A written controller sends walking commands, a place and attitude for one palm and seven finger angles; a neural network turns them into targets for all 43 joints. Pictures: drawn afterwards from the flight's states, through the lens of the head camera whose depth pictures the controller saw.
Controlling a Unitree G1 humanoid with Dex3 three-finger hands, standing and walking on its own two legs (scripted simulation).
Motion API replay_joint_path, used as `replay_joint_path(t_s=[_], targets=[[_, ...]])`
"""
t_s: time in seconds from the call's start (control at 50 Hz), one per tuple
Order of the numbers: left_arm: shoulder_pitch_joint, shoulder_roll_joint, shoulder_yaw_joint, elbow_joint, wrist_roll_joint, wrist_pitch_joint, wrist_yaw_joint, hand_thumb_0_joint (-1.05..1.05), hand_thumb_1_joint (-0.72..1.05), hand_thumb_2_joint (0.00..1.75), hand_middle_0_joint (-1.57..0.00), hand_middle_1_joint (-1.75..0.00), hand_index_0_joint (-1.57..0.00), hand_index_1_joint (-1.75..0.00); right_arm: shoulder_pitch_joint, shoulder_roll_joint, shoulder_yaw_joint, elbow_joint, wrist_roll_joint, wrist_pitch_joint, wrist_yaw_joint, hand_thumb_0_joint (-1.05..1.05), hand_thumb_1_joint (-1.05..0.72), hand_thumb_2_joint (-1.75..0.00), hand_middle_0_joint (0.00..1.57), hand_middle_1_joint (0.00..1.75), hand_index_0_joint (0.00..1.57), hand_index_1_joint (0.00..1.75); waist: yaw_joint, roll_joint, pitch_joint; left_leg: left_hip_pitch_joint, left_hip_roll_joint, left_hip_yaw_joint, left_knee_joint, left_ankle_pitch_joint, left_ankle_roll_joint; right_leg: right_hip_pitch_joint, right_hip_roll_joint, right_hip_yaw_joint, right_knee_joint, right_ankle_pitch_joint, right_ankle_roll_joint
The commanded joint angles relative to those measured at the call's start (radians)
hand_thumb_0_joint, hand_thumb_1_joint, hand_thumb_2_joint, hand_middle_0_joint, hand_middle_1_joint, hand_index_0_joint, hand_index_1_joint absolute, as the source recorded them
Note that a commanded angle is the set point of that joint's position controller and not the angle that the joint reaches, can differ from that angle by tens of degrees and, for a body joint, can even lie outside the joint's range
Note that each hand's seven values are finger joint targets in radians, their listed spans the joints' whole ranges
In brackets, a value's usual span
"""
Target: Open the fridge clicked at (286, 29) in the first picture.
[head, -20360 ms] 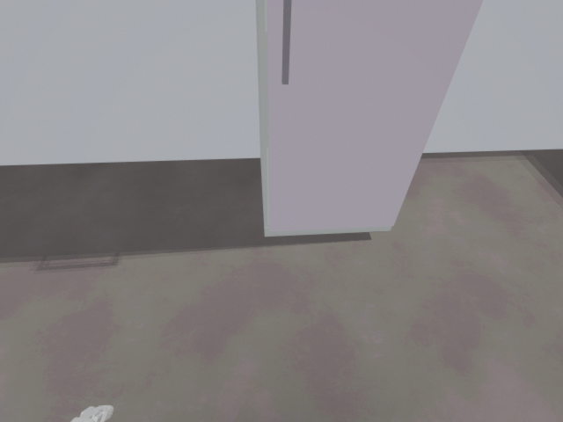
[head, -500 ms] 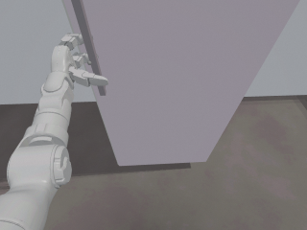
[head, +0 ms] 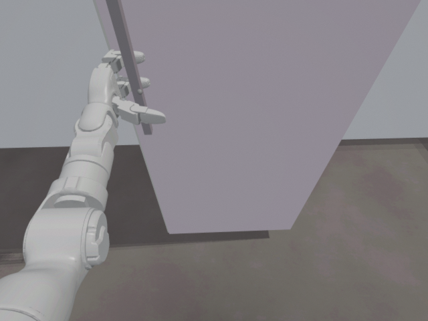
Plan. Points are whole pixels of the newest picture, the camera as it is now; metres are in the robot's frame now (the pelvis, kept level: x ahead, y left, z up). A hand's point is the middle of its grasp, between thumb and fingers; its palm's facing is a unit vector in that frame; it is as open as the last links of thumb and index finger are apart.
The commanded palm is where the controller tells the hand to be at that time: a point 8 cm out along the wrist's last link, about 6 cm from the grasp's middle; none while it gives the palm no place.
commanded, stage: slide the fingers in behind the handle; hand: left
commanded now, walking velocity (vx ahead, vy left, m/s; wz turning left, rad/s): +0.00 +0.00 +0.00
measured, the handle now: (131, 55) +0.54 +0.15 +0.22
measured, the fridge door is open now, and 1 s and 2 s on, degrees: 0 0 0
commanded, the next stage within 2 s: grip the handle and tug to test in 0.62 s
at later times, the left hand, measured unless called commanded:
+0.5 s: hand (149, 89) +0.49 +0.11 +0.18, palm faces +0.02 -1.00 +0.00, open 14.0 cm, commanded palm +0.47 +0.16 +0.18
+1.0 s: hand (145, 90) +0.49 +0.12 +0.18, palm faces +0.02 -1.00 +0.00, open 12.1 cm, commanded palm +0.46 +0.17 +0.18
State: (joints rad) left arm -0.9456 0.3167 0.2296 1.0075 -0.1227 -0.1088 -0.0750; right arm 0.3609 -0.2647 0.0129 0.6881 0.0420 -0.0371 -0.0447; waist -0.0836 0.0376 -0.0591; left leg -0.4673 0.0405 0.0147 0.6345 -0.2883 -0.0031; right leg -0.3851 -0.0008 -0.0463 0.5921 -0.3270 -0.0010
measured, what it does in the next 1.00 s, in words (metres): stands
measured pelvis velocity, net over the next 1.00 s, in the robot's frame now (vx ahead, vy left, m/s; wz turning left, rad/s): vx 0.01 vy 0.00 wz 0.00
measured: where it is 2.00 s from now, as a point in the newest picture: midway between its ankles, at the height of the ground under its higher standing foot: outside the picture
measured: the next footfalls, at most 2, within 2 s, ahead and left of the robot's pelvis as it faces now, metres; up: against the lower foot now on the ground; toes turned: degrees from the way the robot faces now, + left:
none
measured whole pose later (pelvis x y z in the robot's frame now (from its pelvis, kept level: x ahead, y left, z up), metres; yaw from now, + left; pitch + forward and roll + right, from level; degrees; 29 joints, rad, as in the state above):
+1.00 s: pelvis +0.01 +0.00 +0.00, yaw +0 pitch +7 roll -1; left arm -0.95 0.30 0.24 1.01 -0.11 -0.11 -0.05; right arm 0.36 -0.26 0.01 0.69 0.04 -0.03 -0.04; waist -0.09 0.04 -0.06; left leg -0.46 0.04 0.02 0.62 -0.29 -0.01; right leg -0.38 0.00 -0.04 0.59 -0.33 -0.01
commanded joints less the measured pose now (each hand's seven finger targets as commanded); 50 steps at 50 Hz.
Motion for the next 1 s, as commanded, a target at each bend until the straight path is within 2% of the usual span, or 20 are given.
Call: replay_joint_path(t_s=[0.0, 0.02, 0.06, 0.1, 0.12, 0.16, 0.2, 0.3, 0.32, 0.34, 0.46, 0.52, 0.62, 0.7, 0.74, 0.76, 0.82, 0.84, 0.94, 0.98], targets=[[-0.563, 0.14, 0.007, -0.216, -0.017, -0.059, 0.003, 0.0, -0.5, 0.3, -0.3, -1.2, -0.3, -1.2, 0.045, -0.14, -0.057, -0.081, -0.003, -0.041, -0.008, 0.0, -0.9, -0.9, 0.2, 0.3, 0.2, 0.3, -0.029, -0.014, -0.356, 0.289, -0.034, -0.029, -0.047, 0.258, 0.034, 0.003, 0.036, 0.003, -0.069, 0.329, -0.015], [-0.538, 0.167, 0.032, -0.2, -0.016, -0.058, 0.011, 0.0, -0.5, 0.3, -0.3, -1.2, -0.3, -1.2, 0.053, -0.144, -0.056, -0.079, -0.005, -0.038, -0.008, 0.0, -0.9, -0.9, 0.2, 0.3, 0.2, 0.3, -0.021, -0.039, -0.358, 0.276, -0.034, -0.029, -0.046, 0.262, 0.035, 0.023, 0.035, 0.0, -0.069, 0.329, -0.016], [-0.579, 0.164, 0.025, -0.198, -0.004, -0.062, 0.025, 0.0, -0.5, 0.3, -0.3, -1.2, -0.3, -1.2, 0.049, -0.138, -0.052, -0.075, -0.006, -0.038, -0.008, 0.0, -0.9, -0.9, 0.2, 0.3, 0.2, 0.3, -0.031, -0.029, -0.337, 0.264, -0.034, -0.028, -0.049, 0.247, 0.034, 0.004, 0.034, 0.003, -0.068, 0.323, -0.012], [-0.589, 0.14, 0.002, -0.181, 0.013, -0.07, 0.04, 0.0, -0.5, 0.3, -0.3, -1.2, -0.3, -1.2, 0.054, -0.134, -0.052, -0.072, -0.008, -0.041, -0.003, 0.0, -0.9, -0.9, 0.2, 0.3, 0.2, 0.3, -0.037, -0.022, -0.308, 0.252, -0.033, -0.028, -0.049, 0.227, 0.033, -0.022, 0.035, 0.002, -0.069, 0.297, -0.012], [-0.599, 0.14, -0.001, -0.175, 0.019, -0.079, 0.051, 0.0, -0.5, 0.3, -0.3, -1.2, -0.3, -1.2, 0.065, -0.137, -0.053, -0.067, -0.013, -0.041, -0.003, 0.0, -0.9, -0.9, 0.2, 0.3, 0.2, 0.3, -0.045, -0.059, -0.31, 0.247, -0.033, -0.033, -0.049, 0.224, 0.036, -0.014, 0.034, -0.001, -0.071, 0.29, -0.01], [-0.617, 0.122, -0.018, -0.169, 0.023, -0.086, 0.053, 0.0, -0.5, 0.3, -0.3, -1.2, -0.3, -1.2, 0.062, -0.136, -0.054, -0.068, -0.011, -0.046, 0.0, 0.0, -0.9, -0.9, 0.2, 0.3, 0.2, 0.3, -0.051, -0.04, -0.321, 0.255, -0.033, -0.033, -0.05, 0.204, 0.034, -0.031, 0.035, 0.005, -0.07, 0.274, -0.01], [-0.628, 0.157, 0.011, -0.166, 0.022, -0.096, 0.053, 0.0, -0.5, 0.3, -0.3, -1.2, -0.3, -1.2, 0.068, -0.14, -0.056, -0.061, -0.013, -0.051, -0.001, 0.0, -0.9, -0.9, 0.2, 0.3, 0.2, 0.3, -0.043, -0.023, -0.355, 0.266, -0.034, -0.032, -0.044, 0.214, 0.033, -0.022, 0.035, 0.009, -0.066, 0.283, -0.012], [-0.611, 0.158, 0.01, -0.161, 0.021, -0.104, 0.036, 0.0, -0.5, 0.3, -0.3, -1.2, -0.3, -1.2, 0.074, -0.137, -0.056, -0.063, -0.013, -0.051, 0.002, 0.0, -0.9, -0.9, 0.2, 0.3, 0.2, 0.3, -0.035, 0.001, -0.376, 0.265, -0.036, -0.027, -0.039, 0.242, 0.032, -0.002, 0.036, 0.009, -0.058, 0.321, -0.014], [-0.591, 0.183, 0.03, -0.153, 0.021, -0.107, 0.037, 0.0, -0.5, 0.3, -0.3, -1.2, -0.3, -1.2, 0.082, -0.143, -0.057, -0.062, -0.013, -0.048, -0.001, 0.0, -0.9, -0.9, 0.2, 0.3, 0.2, 0.3, -0.032, -0.027, -0.377, 0.254, -0.036, -0.029, -0.038, 0.241, 0.035, 0.012, 0.036, 0.006, -0.06, 0.317, -0.015], [-0.612, 0.155, 0.003, -0.168, 0.02, -0.109, 0.034, 0.0, -0.5, 0.3, -0.3, -1.2, -0.3, -1.2, 0.075, -0.139, -0.057, -0.062, -0.011, -0.048, -0.001, 0.0, -0.9, -0.9, 0.2, 0.3, 0.2, 0.3, -0.045, -0.03, -0.375, 0.26, -0.034, -0.026, -0.043, 0.236, 0.036, 0.002, 0.037, 0.007, -0.063, 0.32, -0.011], [-0.587, 0.173, 0.025, -0.173, 0.013, -0.101, 0.032, 0.0, -0.5, 0.3, -0.3, -1.2, -0.3, -1.2, 0.078, -0.14, -0.059, -0.064, -0.01, -0.047, -0.001, 0.0, -0.9, -0.9, 0.2, 0.3, 0.2, 0.3, -0.033, -0.013, -0.359, 0.257, -0.036, -0.021, -0.041, 0.252, 0.037, 0.009, 0.039, 0.009, -0.065, 0.339, -0.012], [-0.574, 0.18, 0.03, -0.161, 0.011, -0.096, 0.032, 0.0, -0.5, 0.3, -0.3, -1.2, -0.3, -1.2, 0.086, -0.142, -0.059, -0.061, -0.011, -0.043, -0.004, 0.0, -0.9, -0.9, 0.2, 0.3, 0.2, 0.3, -0.037, -0.062, -0.341, 0.228, -0.038, -0.017, -0.045, 0.237, 0.041, 0.033, 0.037, 0.006, -0.071, 0.339, -0.01], [-0.555, 0.147, 0.008, -0.22, 0.012, -0.099, 0.031, 0.0, -0.5, 0.3, -0.3, -1.2, -0.3, -1.2, 0.076, -0.136, -0.063, -0.074, -0.011, -0.043, 0.001, 0.0, -0.9, -0.9, 0.2, 0.3, 0.2, 0.3, -0.025, 0.003, -0.384, 0.281, -0.038, -0.015, -0.036, 0.291, 0.038, 0.032, 0.038, 0.006, -0.062, 0.374, -0.015], [-0.531, 0.161, 0.03, -0.238, 0.006, -0.091, 0.034, 0.0, -0.5, 0.3, -0.3, -1.2, -0.3, -1.2, 0.065, -0.136, -0.063, -0.079, -0.01, -0.042, 0.002, 0.0, -0.9, -0.9, 0.2, 0.3, 0.2, 0.3, -0.016, -0.035, -0.388, 0.275, -0.039, -0.014, -0.042, 0.299, 0.038, 0.053, 0.041, 0.006, -0.062, 0.398, -0.013], [-0.515, 0.16, 0.023, -0.219, 0.005, -0.081, 0.031, 0.0, -0.41, 0.34, -0.31, -1.21, -0.31, -1.21, 0.058, -0.137, -0.06, -0.079, -0.005, -0.035, -0.001, 0.0, -0.9, -0.9, 0.2, 0.3, 0.2, 0.3, -0.023, -0.056, -0.355, 0.258, -0.038, -0.009, -0.045, 0.287, 0.042, 0.05, 0.04, 0.007, -0.067, 0.399, -0.01], [-0.525, 0.194, 0.051, -0.205, 0.005, -0.075, 0.032, 0.0, -0.36, 0.36, -0.32, -1.22, -0.32, -1.22, 0.059, -0.14, -0.06, -0.078, -0.006, -0.034, -0.004, 0.0, -0.9, -0.9, 0.2, 0.3, 0.2, 0.3, -0.022, -0.066, -0.335, 0.236, -0.039, -0.006, -0.047, 0.262, 0.044, 0.052, 0.038, 0.012, -0.074, 0.389, -0.007], [-0.55, 0.187, 0.039, -0.234, 0.008, -0.075, 0.029, 0.0, -0.22, 0.42, -0.33, -1.24, -0.33, -1.24, 0.057, -0.139, -0.059, -0.085, -0.008, -0.031, -0.005, 0.0, -0.9, -0.9, 0.2, 0.3, 0.2, 0.3, -0.022, -0.053, -0.352, 0.246, -0.043, -0.008, -0.046, 0.274, 0.045, 0.066, 0.035, 0.01, -0.07, 0.394, -0.01], [-0.534, 0.201, 0.051, -0.239, 0.013, -0.076, 0.029, 0.0, -0.17, 0.44, -0.33, -1.25, -0.33, -1.25, 0.049, -0.136, -0.06, -0.084, -0.005, -0.029, -0.005, 0.0, -0.9, -0.9, 0.2, 0.3, 0.2, 0.3, -0.014, -0.012, -0.373, 0.264, -0.042, -0.005, -0.043, 0.297, 0.042, 0.065, 0.034, 0.014, -0.064, 0.413, -0.013], [-0.533, 0.149, 0.012, -0.233, 0.007, -0.073, 0.023, 0.0, 0.06, 0.54, -0.36, -1.28, -0.36, -1.28, 0.048, -0.132, -0.058, -0.086, -0.005, -0.027, -0.004, 0.0, -0.9, -0.9, 0.2, 0.3, 0.2, 0.3, -0.027, -0.03, -0.358, 0.28, -0.038, -0.015, -0.04, 0.309, 0.039, 0.04, 0.037, 0.006, -0.064, 0.404, -0.012], [-0.55, 0.122, -0.008, -0.252, 0.0, -0.069, 0.02, 0.0, 0.15, 0.58, -0.37, -1.29, -0.37, -1.29, 0.042, -0.131, -0.059, -0.088, -0.005, -0.029, -0.002, 0.0, -0.9, -0.9, 0.2, 0.3, 0.2, 0.3, -0.029, -0.002, -0.364, 0.299, -0.038, -0.016, -0.038, 0.309, 0.037, 0.028, 0.038, 0.005, -0.065, 0.398, -0.013]])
